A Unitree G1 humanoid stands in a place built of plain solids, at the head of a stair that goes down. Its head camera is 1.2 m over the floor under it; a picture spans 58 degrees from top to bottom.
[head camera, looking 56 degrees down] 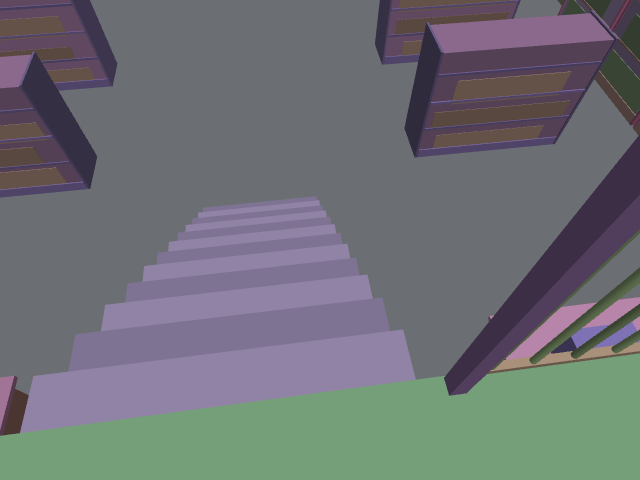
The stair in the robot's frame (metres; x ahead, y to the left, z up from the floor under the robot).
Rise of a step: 0.20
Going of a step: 0.22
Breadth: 1.22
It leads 7 degrees to the left of straight ahead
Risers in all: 13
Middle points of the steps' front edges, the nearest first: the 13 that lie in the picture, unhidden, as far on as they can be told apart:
0.27 0.29 0.00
0.50 0.32 -0.20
0.72 0.35 -0.40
0.94 0.38 -0.61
1.16 0.41 -0.81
1.39 0.44 -1.01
1.61 0.47 -1.21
1.83 0.49 -1.41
2.05 0.52 -1.62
2.27 0.55 -1.82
2.50 0.58 -2.02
2.72 0.61 -2.22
2.94 0.64 -2.42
